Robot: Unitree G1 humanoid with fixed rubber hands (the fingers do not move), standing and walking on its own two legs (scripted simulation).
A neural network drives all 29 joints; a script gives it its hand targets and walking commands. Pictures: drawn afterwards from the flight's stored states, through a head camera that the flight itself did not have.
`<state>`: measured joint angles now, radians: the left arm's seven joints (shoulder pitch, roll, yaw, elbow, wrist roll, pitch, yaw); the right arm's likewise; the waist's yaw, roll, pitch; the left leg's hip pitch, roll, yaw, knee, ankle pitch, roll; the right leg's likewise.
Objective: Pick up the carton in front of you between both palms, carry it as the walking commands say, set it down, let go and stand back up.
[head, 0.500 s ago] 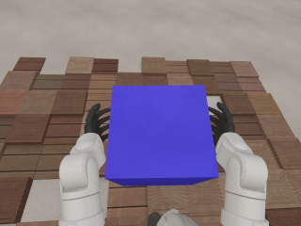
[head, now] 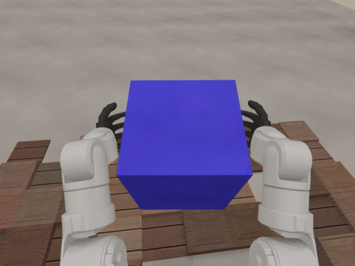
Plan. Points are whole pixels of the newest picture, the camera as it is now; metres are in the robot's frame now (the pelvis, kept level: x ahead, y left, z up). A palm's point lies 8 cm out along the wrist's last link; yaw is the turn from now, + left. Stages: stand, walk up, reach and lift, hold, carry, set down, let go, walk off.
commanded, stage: carry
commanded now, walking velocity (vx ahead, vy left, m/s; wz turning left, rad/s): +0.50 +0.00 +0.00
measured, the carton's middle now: (182, 152) +0.36 -0.01 +0.11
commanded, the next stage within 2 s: none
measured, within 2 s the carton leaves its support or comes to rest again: neither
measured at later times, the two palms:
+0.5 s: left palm (125, 91) +0.62 +0.16 +0.10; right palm (218, 87) +0.65 -0.14 +0.10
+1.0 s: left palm (137, 28) +1.01 +0.15 +0.16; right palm (209, 27) +0.98 -0.16 +0.18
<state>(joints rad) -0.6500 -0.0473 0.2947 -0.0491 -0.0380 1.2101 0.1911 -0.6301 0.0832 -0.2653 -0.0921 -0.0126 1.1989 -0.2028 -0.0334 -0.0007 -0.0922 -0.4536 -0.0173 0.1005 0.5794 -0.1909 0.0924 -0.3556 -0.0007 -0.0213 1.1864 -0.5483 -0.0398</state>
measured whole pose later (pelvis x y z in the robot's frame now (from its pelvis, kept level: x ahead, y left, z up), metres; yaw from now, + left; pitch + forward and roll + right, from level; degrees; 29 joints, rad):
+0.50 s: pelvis +0.31 -0.01 +0.01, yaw +2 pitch +3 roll -3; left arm -0.40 -0.16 0.25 -0.12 0.07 1.04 0.14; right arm -0.43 0.10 -0.23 -0.10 -0.01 1.05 -0.15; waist 0.02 0.09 0.03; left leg -0.13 0.02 0.03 0.85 -0.23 0.03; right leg -0.49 0.08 -0.15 0.61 -0.19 -0.13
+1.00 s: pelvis +0.65 +0.01 +0.01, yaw -1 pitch +5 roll +0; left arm -0.62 -0.05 0.30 -0.09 -0.04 1.19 0.19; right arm -0.60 0.09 -0.23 -0.12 0.00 1.18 -0.23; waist -0.07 -0.02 -0.08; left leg -0.48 -0.06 0.03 0.59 -0.19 0.08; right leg -0.42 0.07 0.01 1.25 -0.45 -0.06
